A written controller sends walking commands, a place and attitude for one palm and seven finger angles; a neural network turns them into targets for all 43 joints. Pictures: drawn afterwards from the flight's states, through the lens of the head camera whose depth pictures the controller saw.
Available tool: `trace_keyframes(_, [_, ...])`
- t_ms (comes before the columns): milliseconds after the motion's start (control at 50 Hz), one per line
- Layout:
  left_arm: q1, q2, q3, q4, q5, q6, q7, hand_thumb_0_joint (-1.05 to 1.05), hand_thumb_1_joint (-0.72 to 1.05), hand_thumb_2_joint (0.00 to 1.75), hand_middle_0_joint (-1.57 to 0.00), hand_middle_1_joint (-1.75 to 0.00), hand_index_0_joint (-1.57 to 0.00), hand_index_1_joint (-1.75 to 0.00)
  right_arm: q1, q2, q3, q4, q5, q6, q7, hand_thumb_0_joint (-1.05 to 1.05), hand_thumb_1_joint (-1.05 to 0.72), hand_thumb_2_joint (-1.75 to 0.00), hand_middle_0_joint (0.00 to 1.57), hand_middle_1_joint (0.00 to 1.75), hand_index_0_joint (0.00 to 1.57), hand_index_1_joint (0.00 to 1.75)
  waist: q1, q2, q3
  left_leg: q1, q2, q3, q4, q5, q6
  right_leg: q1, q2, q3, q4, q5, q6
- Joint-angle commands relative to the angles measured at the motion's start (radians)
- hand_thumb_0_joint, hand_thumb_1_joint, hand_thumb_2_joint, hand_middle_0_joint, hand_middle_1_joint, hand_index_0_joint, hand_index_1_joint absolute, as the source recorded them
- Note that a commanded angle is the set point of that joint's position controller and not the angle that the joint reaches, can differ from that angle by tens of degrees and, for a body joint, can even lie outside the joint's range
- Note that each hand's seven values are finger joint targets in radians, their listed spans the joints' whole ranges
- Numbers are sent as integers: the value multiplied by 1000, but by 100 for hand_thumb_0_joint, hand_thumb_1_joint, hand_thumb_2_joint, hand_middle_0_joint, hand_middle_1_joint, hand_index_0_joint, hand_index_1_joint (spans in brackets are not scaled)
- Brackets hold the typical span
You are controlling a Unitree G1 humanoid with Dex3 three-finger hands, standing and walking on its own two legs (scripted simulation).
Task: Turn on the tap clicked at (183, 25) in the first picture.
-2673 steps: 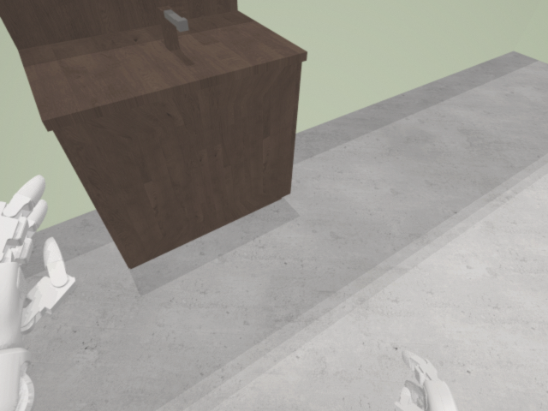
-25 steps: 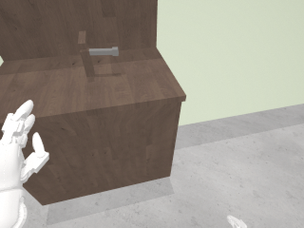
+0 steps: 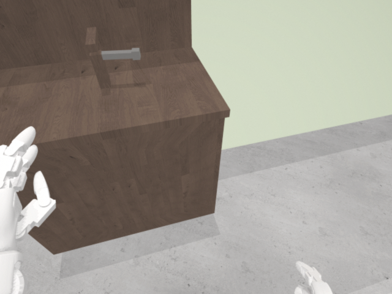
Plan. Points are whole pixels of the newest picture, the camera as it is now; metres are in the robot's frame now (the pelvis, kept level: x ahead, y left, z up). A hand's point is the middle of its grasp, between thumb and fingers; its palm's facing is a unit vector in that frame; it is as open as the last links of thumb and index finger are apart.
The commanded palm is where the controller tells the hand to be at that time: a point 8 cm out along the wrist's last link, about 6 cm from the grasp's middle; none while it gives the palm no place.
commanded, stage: stand and check the lever's angle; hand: left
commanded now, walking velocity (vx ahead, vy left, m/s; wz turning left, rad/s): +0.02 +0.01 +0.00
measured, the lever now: (136, 53) +0.78 +0.25 +0.13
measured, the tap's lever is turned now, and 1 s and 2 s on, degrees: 80 80 80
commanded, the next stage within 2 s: stand and wait in 0.28 s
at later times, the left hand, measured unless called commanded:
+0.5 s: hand (49, 177) +0.26 +0.26 +0.16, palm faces +0.37 -0.84 -0.39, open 7.4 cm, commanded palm +0.20 +0.30 +0.18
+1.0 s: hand (43, 176) +0.26 +0.28 +0.16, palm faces +0.38 -0.85 -0.36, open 7.4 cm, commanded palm +0.21 +0.31 +0.18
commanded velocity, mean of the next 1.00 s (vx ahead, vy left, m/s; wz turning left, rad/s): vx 0.00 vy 0.00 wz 0.00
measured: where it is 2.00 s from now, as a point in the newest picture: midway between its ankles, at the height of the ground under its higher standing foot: outside the picture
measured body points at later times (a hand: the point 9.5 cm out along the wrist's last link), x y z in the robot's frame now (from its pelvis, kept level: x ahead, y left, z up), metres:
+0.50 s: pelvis +0.04 +0.02 +0.01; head +0.05 +0.02 +0.46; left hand +0.23 +0.31 +0.18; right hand +0.21 -0.20 -0.07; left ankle +0.06 +0.13 -0.73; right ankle +0.03 -0.09 -0.73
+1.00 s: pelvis +0.04 +0.04 +0.01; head +0.05 +0.04 +0.46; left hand +0.23 +0.32 +0.18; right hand +0.21 -0.20 -0.07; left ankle +0.06 +0.13 -0.73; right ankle +0.03 -0.09 -0.73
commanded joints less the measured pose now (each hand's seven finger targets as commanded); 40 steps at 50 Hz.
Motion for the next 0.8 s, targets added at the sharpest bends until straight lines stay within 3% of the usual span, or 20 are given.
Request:
trace_keyframes(0, [-118,191,144,-177,-5,-72,39,0,90,90,-20,-30,-20,-30,-147,-108,-47,-182,0,-58,-24,0,-90,-90,20,30,20,30,5,62,-60,108,100,-156,-234,-4,62,-66,-66,137,-115,-128,15])
trace_keyframes(20, [-113,192,141,-155,-9,-73,34,0,90,90,-20,-30,-20,-30,-147,-109,-52,-183,8,-54,-26,0,-90,-90,20,30,20,30,3,71,-53,67,112,-179,-260,-89,59,-54,-59,129,-127,-161,29])
trace_keyframes(60, [-99,170,124,-123,7,-70,27,0,90,90,-20,-30,-20,-30,-142,-94,-40,-179,3,-56,-25,0,-90,-90,20,30,20,30,-5,99,11,-18,92,-162,-292,-180,48,-40,-44,122,-165,-188,29])
trace_keyframes(100, [-108,172,117,-125,12,-74,25,0,90,90,-20,-30,-20,-30,-143,-93,-41,-179,0,-62,-19,0,-90,-90,20,30,20,30,-2,-10,-12,-9,63,-118,-225,-82,37,-9,-67,154,-215,-156,20])
trace_keyframes(120, [-124,184,120,-152,11,-76,23,0,90,90,-20,-30,-20,-30,-150,-94,-45,-183,-2,-66,-18,0,-90,-90,20,30,20,30,-4,-23,-35,30,53,-91,-196,2,31,-4,-86,169,-224,-109,13])
trace_keyframes(180, [-105,177,109,-173,4,-74,23,0,90,90,-20,-30,-20,-30,-141,-98,-52,-181,-4,-75,-11,0,-90,-90,20,30,20,30,-1,1,-99,100,46,-58,-167,148,20,28,-105,176,-205,37,7])
trace_keyframes(220, [-99,202,134,-181,3,-71,25,0,90,90,-20,-30,-20,-30,-150,-102,-53,-184,-7,-74,-13,0,-90,-90,20,30,20,30,2,33,-108,115,52,-69,-189,206,18,45,-92,157,-185,104,12])
trace_keyframes(280, [-88,192,135,-187,0,-69,25,0,90,90,-20,-30,-20,-30,-153,-99,-50,-189,-7,-66,-11,0,-90,-90,20,30,20,30,6,36,-131,128,70,-85,-208,276,21,74,-64,123,-159,170,22])
trace_keyframes(320, [-80,208,152,-187,-2,-68,26,0,90,90,-20,-30,-20,-30,-161,-98,-51,-193,-10,-60,-13,0,-90,-90,20,30,20,30,6,58,-132,134,72,-89,-219,289,20,74,-57,119,-160,179,23])
trace_keyframes(380, [-53,181,135,-165,-8,-62,21,0,90,90,-20,-30,-20,-30,-157,-93,-49,-197,-8,-51,-12,0,-90,-90,20,30,20,30,5,29,-141,135,71,-75,-213,304,17,90,-54,114,-167,211,28])
trace_keyframes(500, [-67,175,121,-176,-9,-53,21,0,90,90,-20,-30,-20,-30,-162,-93,-50,-200,-8,-44,-13,0,-90,-90,20,30,20,30,4,26,-160,163,67,-62,-211,326,13,92,-51,112,-173,246,29])
trace_keyframes(620, [-91,199,135,-205,-6,-52,25,0,90,90,-20,-30,-20,-30,-172,-98,-51,-204,-12,-42,-19,0,-90,-90,20,30,20,30,6,70,-165,171,66,-68,-225,350,11,94,-44,102,-171,248,30])
trace_keyframes(660, [-86,182,123,-208,-6,-55,26,0,90,90,-20,-30,-20,-30,-167,-96,-48,-203,-12,-43,-19,0,-90,-90,20,30,20,30,7,70,-168,165,69,-74,-230,364,11,105,-39,92,-163,252,31])
trace_keyframes(780, [-69,169,114,-164,-8,-55,23,0,90,90,-20,-30,-20,-30,-171,-95,-46,-202,-12,-38,-18,0,-90,-90,20,30,20,30,5,55,-133,126,64,-72,-254,254,8,90,-35,93,-189,199,32])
